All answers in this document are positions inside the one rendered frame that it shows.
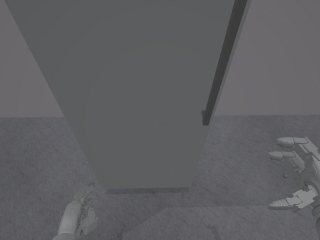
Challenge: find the robot right hand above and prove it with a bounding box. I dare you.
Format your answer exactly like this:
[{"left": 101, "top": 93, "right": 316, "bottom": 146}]
[{"left": 266, "top": 137, "right": 320, "bottom": 213}]

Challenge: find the fridge door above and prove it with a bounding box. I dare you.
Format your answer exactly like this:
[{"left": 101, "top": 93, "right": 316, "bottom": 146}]
[{"left": 4, "top": 0, "right": 252, "bottom": 189}]

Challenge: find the handle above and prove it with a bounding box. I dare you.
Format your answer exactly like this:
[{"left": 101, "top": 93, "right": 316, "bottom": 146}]
[{"left": 201, "top": 0, "right": 247, "bottom": 126}]

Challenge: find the robot left hand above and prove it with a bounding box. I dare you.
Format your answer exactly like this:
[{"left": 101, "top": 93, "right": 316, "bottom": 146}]
[{"left": 57, "top": 182, "right": 98, "bottom": 239}]

